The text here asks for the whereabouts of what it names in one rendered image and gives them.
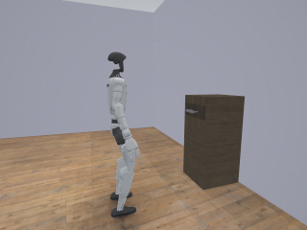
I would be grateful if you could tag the robot left thigh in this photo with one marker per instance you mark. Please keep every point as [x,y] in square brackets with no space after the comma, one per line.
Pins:
[121,162]

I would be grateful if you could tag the robot head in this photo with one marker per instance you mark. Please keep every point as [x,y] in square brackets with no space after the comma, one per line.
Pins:
[117,58]

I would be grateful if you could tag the right robot hand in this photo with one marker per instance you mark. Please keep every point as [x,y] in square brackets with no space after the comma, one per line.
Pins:
[130,145]

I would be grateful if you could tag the right robot upper arm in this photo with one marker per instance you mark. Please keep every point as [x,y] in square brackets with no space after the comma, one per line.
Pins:
[118,87]

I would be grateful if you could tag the handle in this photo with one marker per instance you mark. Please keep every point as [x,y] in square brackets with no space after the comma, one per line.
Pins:
[191,111]

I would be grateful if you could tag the right robot forearm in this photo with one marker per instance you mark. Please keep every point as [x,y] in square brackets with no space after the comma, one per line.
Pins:
[120,117]

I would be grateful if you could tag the cabinet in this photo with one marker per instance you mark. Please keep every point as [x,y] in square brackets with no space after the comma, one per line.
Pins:
[212,147]

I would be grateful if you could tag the drawer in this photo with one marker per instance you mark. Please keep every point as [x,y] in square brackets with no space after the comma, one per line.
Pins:
[196,107]

